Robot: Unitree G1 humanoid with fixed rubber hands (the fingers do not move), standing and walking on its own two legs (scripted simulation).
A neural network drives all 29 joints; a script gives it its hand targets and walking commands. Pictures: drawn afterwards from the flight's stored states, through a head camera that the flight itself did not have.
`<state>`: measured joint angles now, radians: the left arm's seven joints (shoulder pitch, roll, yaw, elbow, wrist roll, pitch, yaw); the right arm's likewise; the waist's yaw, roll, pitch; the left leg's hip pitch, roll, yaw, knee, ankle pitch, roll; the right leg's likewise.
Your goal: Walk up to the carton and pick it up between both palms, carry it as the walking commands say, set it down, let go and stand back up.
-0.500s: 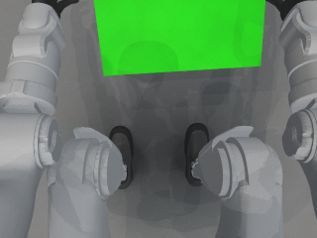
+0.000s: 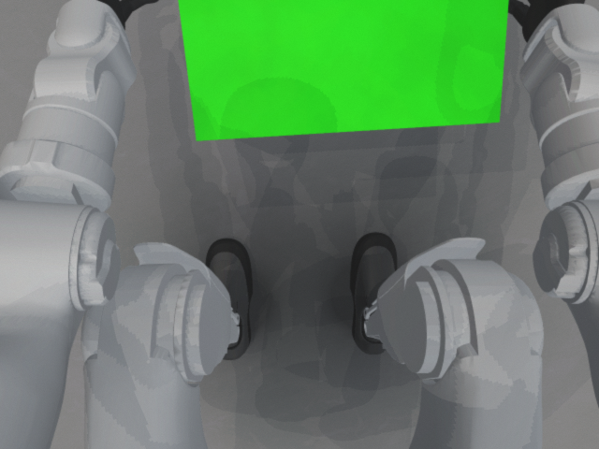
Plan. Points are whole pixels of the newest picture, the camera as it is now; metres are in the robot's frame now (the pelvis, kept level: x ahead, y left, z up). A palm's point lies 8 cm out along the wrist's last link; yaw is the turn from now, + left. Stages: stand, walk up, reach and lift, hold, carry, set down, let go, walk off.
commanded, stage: reach and lift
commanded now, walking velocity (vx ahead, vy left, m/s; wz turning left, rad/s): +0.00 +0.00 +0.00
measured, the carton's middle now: (332, 13) +0.55 -0.05 -0.25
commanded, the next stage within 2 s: none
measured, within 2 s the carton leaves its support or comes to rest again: leaves its support in 1.26 s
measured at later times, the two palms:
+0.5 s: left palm (135, 1) +0.55 +0.15 -0.18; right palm (534, 6) +0.53 -0.24 -0.18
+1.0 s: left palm (134, 1) +0.55 +0.15 -0.18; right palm (532, 2) +0.53 -0.23 -0.17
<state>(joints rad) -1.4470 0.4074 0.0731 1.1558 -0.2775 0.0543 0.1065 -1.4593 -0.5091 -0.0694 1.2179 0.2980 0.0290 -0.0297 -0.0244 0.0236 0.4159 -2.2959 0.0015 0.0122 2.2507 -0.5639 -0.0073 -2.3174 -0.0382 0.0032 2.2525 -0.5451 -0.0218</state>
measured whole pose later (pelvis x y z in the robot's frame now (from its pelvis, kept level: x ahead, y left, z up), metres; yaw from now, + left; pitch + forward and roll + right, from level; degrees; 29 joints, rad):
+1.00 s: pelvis -0.01 +0.00 +0.00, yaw -1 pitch +32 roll +1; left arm -1.56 0.36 0.09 1.22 -0.24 0.08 0.12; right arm -1.58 -0.49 0.05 1.30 0.32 0.08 -0.03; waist -0.02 0.01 0.48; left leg -2.28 0.00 -0.01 2.25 -0.54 -0.01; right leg -2.30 -0.04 -0.01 2.24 -0.51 -0.03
